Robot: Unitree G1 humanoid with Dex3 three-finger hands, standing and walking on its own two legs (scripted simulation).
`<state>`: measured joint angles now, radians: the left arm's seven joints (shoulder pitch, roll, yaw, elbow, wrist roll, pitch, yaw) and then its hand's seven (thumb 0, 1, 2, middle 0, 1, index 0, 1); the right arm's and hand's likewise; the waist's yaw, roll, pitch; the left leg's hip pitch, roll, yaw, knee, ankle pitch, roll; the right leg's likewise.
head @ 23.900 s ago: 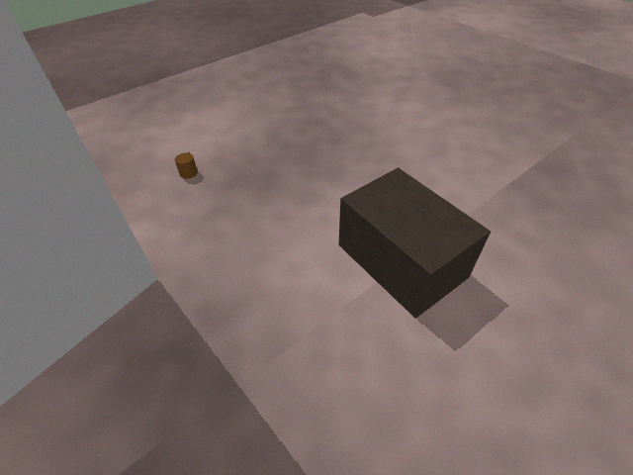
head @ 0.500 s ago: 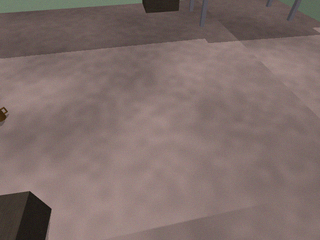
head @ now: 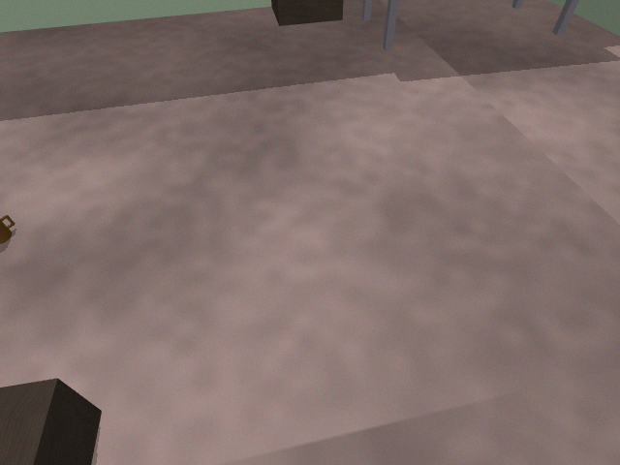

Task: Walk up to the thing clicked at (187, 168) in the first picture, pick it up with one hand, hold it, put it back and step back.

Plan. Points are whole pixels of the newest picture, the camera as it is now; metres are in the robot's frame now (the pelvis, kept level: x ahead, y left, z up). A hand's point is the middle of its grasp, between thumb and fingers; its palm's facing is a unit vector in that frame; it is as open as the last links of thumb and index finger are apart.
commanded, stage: stand
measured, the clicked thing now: out of the picture +1.19 +1.45 -0.73
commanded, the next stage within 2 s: none
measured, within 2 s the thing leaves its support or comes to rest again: neither
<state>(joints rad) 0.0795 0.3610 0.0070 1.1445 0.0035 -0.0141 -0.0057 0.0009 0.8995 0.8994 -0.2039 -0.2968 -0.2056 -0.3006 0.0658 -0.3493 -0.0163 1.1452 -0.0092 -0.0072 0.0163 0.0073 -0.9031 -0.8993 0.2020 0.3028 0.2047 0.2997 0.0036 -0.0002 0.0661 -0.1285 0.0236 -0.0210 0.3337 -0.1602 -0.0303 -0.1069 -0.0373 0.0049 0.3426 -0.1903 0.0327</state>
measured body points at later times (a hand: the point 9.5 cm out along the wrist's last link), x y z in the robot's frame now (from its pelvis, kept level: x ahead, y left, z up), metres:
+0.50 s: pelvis -0.01 -0.01 +0.00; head +0.00 +0.00 +0.45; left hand +0.07 +0.30 -0.13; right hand +0.07 -0.31 -0.13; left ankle +0.02 +0.14 -0.75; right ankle +0.00 -0.14 -0.75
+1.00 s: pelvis +0.00 -0.01 +0.00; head +0.01 +0.00 +0.45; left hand +0.07 +0.30 -0.13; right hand +0.07 -0.31 -0.13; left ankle +0.02 +0.14 -0.75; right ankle +0.00 -0.14 -0.75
